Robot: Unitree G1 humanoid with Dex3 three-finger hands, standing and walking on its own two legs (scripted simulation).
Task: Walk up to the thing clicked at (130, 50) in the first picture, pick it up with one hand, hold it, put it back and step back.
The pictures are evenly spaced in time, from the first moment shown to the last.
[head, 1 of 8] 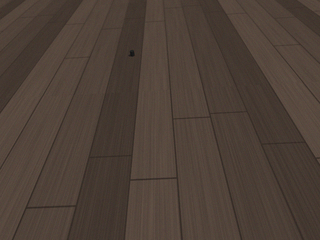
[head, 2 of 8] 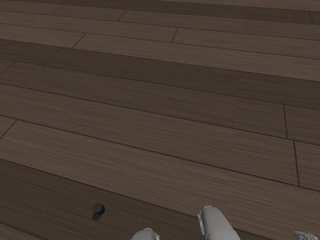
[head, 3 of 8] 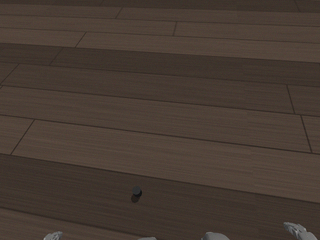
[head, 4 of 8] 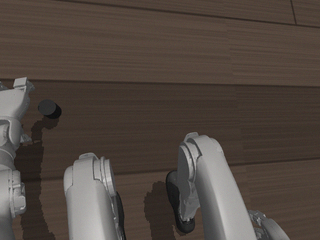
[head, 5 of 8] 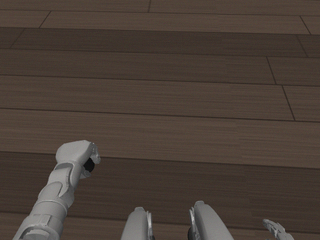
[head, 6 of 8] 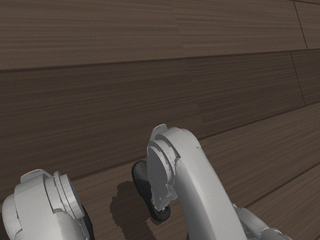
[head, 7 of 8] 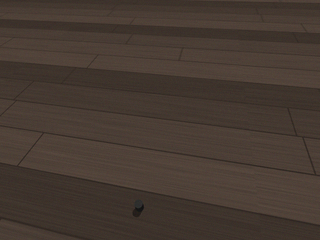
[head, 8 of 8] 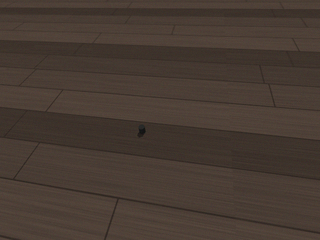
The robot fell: no
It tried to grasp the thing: yes
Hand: left
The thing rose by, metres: 0.69
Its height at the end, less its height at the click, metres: +0.00
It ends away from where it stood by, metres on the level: 0.01
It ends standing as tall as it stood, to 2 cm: yes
